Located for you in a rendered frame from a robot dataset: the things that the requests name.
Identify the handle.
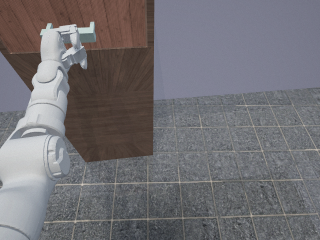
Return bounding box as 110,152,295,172
40,22,96,44

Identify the cabinet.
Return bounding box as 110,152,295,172
0,0,155,163

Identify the drawer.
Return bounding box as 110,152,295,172
0,0,146,53

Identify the robot left forearm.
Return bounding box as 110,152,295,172
0,60,70,182

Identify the left robot hand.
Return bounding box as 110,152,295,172
40,24,88,72

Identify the left robot upper arm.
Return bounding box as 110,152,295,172
0,134,71,240

